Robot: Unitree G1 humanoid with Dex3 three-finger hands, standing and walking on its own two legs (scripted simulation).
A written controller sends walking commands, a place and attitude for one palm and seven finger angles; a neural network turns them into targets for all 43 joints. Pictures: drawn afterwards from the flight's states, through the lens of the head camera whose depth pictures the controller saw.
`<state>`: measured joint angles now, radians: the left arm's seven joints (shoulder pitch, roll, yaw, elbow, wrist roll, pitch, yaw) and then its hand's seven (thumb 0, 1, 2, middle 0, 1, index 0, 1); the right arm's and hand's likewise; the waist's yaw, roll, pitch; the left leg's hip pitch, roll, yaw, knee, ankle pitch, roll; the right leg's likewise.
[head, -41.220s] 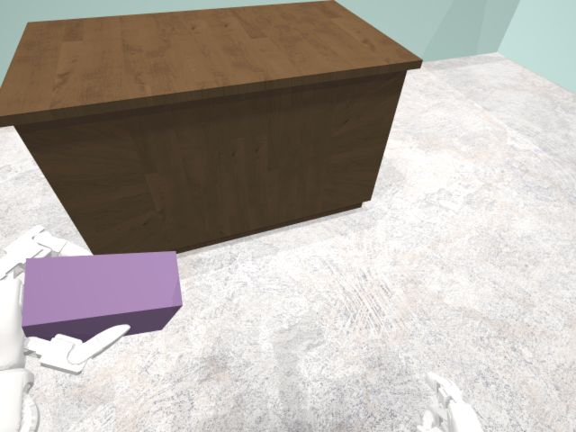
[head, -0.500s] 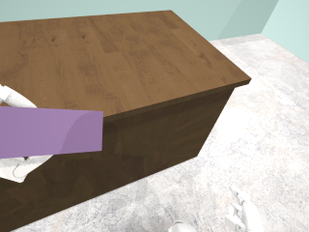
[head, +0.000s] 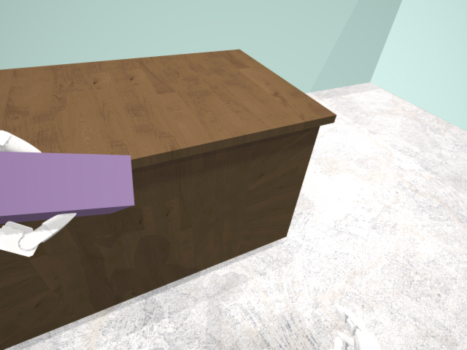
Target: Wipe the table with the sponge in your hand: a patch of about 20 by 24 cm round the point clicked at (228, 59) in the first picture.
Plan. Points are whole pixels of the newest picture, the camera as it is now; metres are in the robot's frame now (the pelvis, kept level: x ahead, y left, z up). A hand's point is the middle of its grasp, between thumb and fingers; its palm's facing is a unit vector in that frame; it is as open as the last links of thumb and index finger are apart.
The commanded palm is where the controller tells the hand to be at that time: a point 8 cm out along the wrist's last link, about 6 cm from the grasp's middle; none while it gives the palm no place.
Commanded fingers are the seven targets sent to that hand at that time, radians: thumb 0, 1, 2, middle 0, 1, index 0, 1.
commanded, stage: stop stepping back and stand still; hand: left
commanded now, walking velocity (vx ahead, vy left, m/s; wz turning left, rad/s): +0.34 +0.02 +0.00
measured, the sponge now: (83, 188) +0.24 +0.21 +0.23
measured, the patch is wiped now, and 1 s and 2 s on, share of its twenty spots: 0.95 0.95 0.95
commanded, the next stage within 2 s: stand and wait in 1.28 s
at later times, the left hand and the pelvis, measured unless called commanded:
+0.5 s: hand (23, 231) +0.15 +0.22 +0.26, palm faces +0.49 -0.80 -0.34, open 9.9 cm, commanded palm +0.10 +0.25 +0.27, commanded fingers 0.00 0.10 1.30 -1.20 -1.60 -1.20 -1.60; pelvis -0.06 -0.03 +0.02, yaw +1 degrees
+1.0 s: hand (18, 226) +0.17 +0.23 +0.25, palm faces +0.49 -0.81 -0.32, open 9.9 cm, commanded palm +0.11 +0.28 +0.27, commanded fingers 0.00 0.10 1.30 -1.20 -1.60 -1.20 -1.60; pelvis -0.03 -0.01 +0.03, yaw +4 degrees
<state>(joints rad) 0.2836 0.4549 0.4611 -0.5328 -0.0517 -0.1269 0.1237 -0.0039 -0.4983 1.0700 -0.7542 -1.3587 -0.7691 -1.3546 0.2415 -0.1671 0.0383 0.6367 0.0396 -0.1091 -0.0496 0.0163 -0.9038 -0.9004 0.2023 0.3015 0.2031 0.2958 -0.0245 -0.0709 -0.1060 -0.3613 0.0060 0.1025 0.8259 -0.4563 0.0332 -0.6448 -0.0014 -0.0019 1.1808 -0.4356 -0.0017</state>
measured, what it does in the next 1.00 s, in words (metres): steps on the spot: right foot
